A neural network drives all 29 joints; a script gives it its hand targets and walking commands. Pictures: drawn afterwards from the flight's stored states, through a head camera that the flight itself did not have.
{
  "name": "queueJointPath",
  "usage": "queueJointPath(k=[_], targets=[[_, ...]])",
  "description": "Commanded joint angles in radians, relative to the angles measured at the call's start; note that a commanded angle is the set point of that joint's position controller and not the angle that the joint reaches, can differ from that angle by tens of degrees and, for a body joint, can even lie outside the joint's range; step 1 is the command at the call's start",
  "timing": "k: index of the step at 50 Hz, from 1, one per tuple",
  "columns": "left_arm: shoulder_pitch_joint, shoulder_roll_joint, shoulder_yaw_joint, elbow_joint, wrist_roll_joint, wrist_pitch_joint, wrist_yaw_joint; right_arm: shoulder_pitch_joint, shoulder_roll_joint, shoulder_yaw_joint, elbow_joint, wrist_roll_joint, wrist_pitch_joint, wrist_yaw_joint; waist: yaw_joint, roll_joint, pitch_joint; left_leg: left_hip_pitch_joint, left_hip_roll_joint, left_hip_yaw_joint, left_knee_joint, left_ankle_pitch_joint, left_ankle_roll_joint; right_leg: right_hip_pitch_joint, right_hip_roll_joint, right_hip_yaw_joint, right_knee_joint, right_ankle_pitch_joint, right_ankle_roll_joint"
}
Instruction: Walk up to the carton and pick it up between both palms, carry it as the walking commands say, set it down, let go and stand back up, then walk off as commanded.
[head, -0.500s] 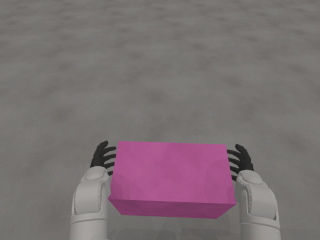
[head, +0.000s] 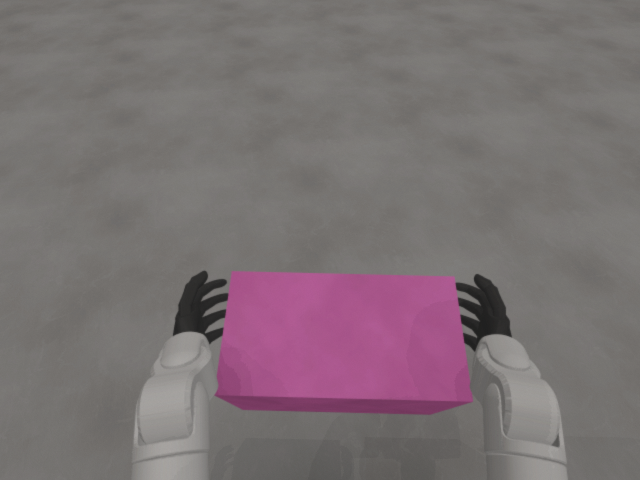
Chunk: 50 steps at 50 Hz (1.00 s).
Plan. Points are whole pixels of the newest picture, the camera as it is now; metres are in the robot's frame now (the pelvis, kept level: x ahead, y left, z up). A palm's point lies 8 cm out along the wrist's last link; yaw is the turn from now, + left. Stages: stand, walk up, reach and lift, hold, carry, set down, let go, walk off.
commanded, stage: carry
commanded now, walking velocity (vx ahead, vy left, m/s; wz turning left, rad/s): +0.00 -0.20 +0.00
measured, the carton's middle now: (339, 349) +0.29 +0.00 -0.01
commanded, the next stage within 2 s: none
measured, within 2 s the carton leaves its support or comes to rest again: neither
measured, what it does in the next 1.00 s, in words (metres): lifts its left foot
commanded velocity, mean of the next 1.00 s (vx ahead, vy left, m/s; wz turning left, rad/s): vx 0.00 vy -0.20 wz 0.00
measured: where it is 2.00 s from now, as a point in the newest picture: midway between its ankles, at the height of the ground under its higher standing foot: outside the picture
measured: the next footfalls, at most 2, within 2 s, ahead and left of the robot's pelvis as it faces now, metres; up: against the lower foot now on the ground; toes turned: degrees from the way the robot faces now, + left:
left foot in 1.02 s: +0.00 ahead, +0.01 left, +0.00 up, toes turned +11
right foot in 1.38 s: +0.04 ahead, -0.33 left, +0.00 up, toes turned -10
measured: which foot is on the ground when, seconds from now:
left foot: down 0.00-0.76, up 0.78-1.00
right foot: down 0.00-1.00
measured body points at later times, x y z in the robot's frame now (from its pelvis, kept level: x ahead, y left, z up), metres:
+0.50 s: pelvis -0.01 -0.07 -0.01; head -0.03 -0.05 +0.44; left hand +0.25 +0.10 +0.08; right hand +0.23 -0.26 +0.09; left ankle +0.04 +0.08 -0.73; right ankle +0.03 -0.13 -0.73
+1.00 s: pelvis -0.01 -0.09 -0.01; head +0.00 -0.08 +0.44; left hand +0.25 +0.09 +0.08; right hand +0.24 -0.27 +0.08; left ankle -0.04 +0.01 -0.72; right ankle +0.03 -0.13 -0.73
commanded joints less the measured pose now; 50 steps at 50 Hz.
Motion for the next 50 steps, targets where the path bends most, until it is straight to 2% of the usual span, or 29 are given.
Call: queueJointPath(k=[1,4,5,7,8,11,14,15,16,19,22,25,27,29,31,32,34,35,36,37,38,39,40,42,44,47,48,49,50], targets=[[-0.377,-0.772,-0.749,-0.260,-0.308,0.117,-0.228,-0.392,0.720,0.730,-0.283,0.285,0.117,0.239,-0.019,0.017,-0.372,0.158,0.229,-0.221,-0.144,0.193,0.001,0.073,-0.054,0.073,0.003,0.115,0.001],[-0.356,-0.810,-0.817,-0.403,-0.364,0.232,-0.211,-0.361,0.758,0.787,-0.434,0.344,0.228,0.219,-0.021,0.066,-0.351,0.136,0.256,-0.235,-0.159,0.197,0.002,0.060,-0.040,0.077,0.008,0.080,-0.005],[-0.356,-0.805,-0.822,-0.426,-0.371,0.263,-0.207,-0.357,0.754,0.789,-0.457,0.347,0.259,0.215,-0.020,0.079,-0.328,0.116,0.254,-0.228,-0.159,0.179,-0.004,0.047,-0.037,0.079,0.001,0.070,-0.008],[-0.322,-0.779,-0.798,-0.434,-0.363,0.321,-0.197,-0.330,0.752,0.789,-0.452,0.347,0.317,0.204,-0.022,0.064,-0.297,0.094,0.254,-0.225,-0.147,0.131,-0.013,0.030,-0.033,0.087,-0.013,0.064,-0.014],[-0.324,-0.775,-0.798,-0.452,-0.365,0.343,-0.195,-0.328,0.752,0.786,-0.467,0.348,0.339,0.201,-0.023,0.085,-0.288,0.082,0.243,-0.204,-0.135,0.119,-0.024,0.028,-0.038,0.088,-0.019,0.082,-0.016],[-0.312,-0.760,-0.787,-0.465,-0.367,0.394,-0.191,-0.338,0.753,0.793,-0.483,0.355,0.390,0.195,-0.024,0.044,-0.253,0.024,0.215,-0.171,-0.102,0.030,-0.049,0.043,-0.045,0.105,-0.046,0.091,-0.031],[-0.327,-0.762,-0.773,-0.465,-0.367,0.424,-0.190,-0.379,0.760,0.800,-0.502,0.365,0.422,0.195,-0.025,-0.013,-0.211,-0.025,0.181,-0.118,-0.053,-0.060,-0.079,0.030,-0.074,0.141,-0.116,-0.007,-0.048],[-0.332,-0.764,-0.761,-0.471,-0.367,0.430,-0.191,-0.395,0.769,0.807,-0.511,0.369,0.429,0.196,-0.026,-0.057,-0.210,-0.033,0.165,-0.097,-0.017,-0.058,-0.088,0.033,-0.089,0.163,-0.153,-0.028,-0.050],[-0.348,-0.781,-0.762,-0.476,-0.371,0.436,-0.191,-0.416,0.785,0.811,-0.519,0.377,0.435,0.198,-0.027,-0.069,-0.207,-0.036,0.146,-0.066,0.024,-0.055,-0.094,0.030,-0.105,0.180,-0.183,-0.048,-0.056],[-0.357,-0.804,-0.732,-0.466,-0.362,0.445,-0.190,-0.464,0.811,0.823,-0.528,0.393,0.444,0.204,-0.029,-0.087,-0.208,-0.030,0.124,-0.047,0.074,-0.061,-0.099,0.012,-0.121,0.186,-0.212,-0.083,-0.076],[-0.376,-0.823,-0.734,-0.477,-0.364,0.451,-0.190,-0.473,0.828,0.822,-0.521,0.398,0.451,0.212,-0.025,-0.087,-0.231,-0.029,0.106,-0.036,0.106,-0.087,-0.098,0.034,-0.131,0.190,-0.210,-0.025,-0.092],[-0.374,-0.836,-0.744,-0.483,-0.365,0.454,-0.191,-0.463,0.840,0.815,-0.508,0.400,0.453,0.219,-0.024,-0.054,-0.252,-0.007,0.104,-0.040,0.085,-0.089,-0.092,0.038,-0.115,0.161,-0.178,0.007,-0.103],[-0.392,-0.836,-0.755,-0.487,-0.371,0.458,-0.192,-0.443,0.846,0.798,-0.484,0.391,0.453,0.222,-0.030,-0.019,-0.261,0.042,0.125,-0.058,0.041,-0.025,-0.085,-0.001,-0.100,0.135,-0.158,-0.018,-0.085],[-0.389,-0.846,-0.763,-0.483,-0.374,0.461,-0.197,-0.452,0.850,0.800,-0.498,0.393,0.452,0.224,-0.033,0.054,-0.261,0.108,0.198,-0.140,-0.033,0.008,-0.058,-0.082,-0.064,0.103,-0.093,-0.053,-0.053],[-0.417,-0.851,-0.786,-0.505,-0.387,0.464,-0.201,-0.411,0.853,0.782,-0.472,0.382,0.452,0.225,-0.031,0.188,-0.253,0.096,0.300,-0.272,-0.138,-0.011,-0.030,-0.110,-0.017,0.075,0.012,-0.112,-0.028],[-0.419,-0.850,-0.787,-0.506,-0.391,0.463,-0.205,-0.411,0.856,0.785,-0.469,0.378,0.452,0.223,-0.030,0.188,-0.266,0.080,0.338,-0.325,-0.162,-0.029,-0.009,-0.101,-0.006,0.080,0.078,-0.135,-0.018],[-0.403,-0.867,-0.788,-0.483,-0.399,0.460,-0.212,-0.411,0.856,0.786,-0.482,0.369,0.446,0.216,-0.023,0.157,-0.283,0.055,0.346,-0.323,-0.157,-0.011,-0.003,-0.062,0.003,0.096,0.098,-0.134,-0.018],[-0.390,-0.872,-0.788,-0.467,-0.401,0.459,-0.217,-0.414,0.851,0.789,-0.494,0.364,0.442,0.212,-0.018,0.123,-0.280,0.020,0.315,-0.280,-0.122,0.010,-0.021,-0.021,-0.005,0.109,0.034,-0.115,-0.020],[-0.399,-0.884,-0.796,-0.462,-0.412,0.458,-0.222,-0.429,0.852,0.795,-0.511,0.362,0.439,0.210,-0.018,0.066,-0.265,-0.032,0.260,-0.195,-0.067,0.009,-0.053,0.033,-0.020,0.117,-0.065,-0.069,-0.026],[-0.421,-0.886,-0.803,-0.482,-0.424,0.452,-0.227,-0.424,0.868,0.803,-0.521,0.364,0.437,0.212,-0.025,-0.078,-0.262,-0.081,0.180,-0.095,0.027,-0.043,-0.087,0.071,-0.096,0.197,-0.159,0.023,-0.048],[-0.415,-0.893,-0.794,-0.478,-0.422,0.449,-0.229,-0.465,0.868,0.816,-0.536,0.371,0.438,0.212,-0.019,-0.191,-0.254,-0.136,0.110,-0.029,0.137,-0.124,-0.111,0.097,-0.158,0.269,-0.216,0.090,-0.081],[-0.405,-0.890,-0.792,-0.498,-0.417,0.444,-0.226,-0.465,0.859,0.813,-0.532,0.370,0.439,0.213,-0.003,-0.218,-0.258,-0.197,0.079,-0.020,0.292,-0.282,-0.105,0.127,-0.208,0.314,-0.243,0.126,-0.121],[-0.374,-0.893,-0.784,-0.489,-0.408,0.445,-0.225,-0.477,0.861,0.829,-0.546,0.380,0.440,0.213,-0.003,-0.184,-0.260,-0.224,0.071,-0.045,0.387,-0.313,-0.098,0.148,-0.217,0.303,-0.248,0.154,-0.129],[-0.350,-0.902,-0.768,-0.491,-0.392,0.438,-0.220,-0.476,0.887,0.850,-0.549,0.402,0.438,0.218,-0.006,-0.107,-0.286,-0.235,0.073,-0.077,0.411,-0.267,-0.085,0.228,-0.190,0.227,-0.201,0.284,-0.130],[-0.333,-0.906,-0.770,-0.506,-0.386,0.428,-0.214,-0.445,0.888,0.845,-0.542,0.415,0.436,0.229,-0.007,-0.091,-0.325,-0.195,0.064,-0.088,0.373,-0.248,-0.082,0.265,-0.158,0.171,-0.147,0.404,-0.145],[-0.342,-0.897,-0.791,-0.539,-0.391,0.423,-0.210,-0.407,0.874,0.838,-0.535,0.413,0.432,0.231,-0.001,-0.093,-0.350,-0.127,0.036,-0.064,0.229,-0.257,-0.075,0.286,-0.158,0.154,-0.113,0.442,-0.187],[-0.331,-0.889,-0.796,-0.534,-0.388,0.426,-0.208,-0.394,0.860,0.833,-0.534,0.408,0.432,0.231,-0.003,-0.084,-0.362,-0.093,0.027,-0.051,0.140,-0.226,-0.069,0.294,-0.154,0.159,-0.100,0.435,-0.182],[-0.318,-0.889,-0.799,-0.521,-0.387,0.426,-0.206,-0.392,0.855,0.836,-0.537,0.407,0.431,0.231,-0.011,-0.075,-0.379,-0.027,0.040,-0.055,0.030,-0.136,-0.067,0.279,-0.145,0.149,-0.071,0.467,-0.172],[-0.313,-0.875,-0.804,-0.523,-0.388,0.427,-0.205,-0.375,0.846,0.828,-0.527,0.400,0.430,0.232,-0.023,-0.057,-0.402,0.102,0.096,-0.092,-0.084,-0.017,-0.064,0.209,-0.134,0.128,-0.034,0.457,-0.143]])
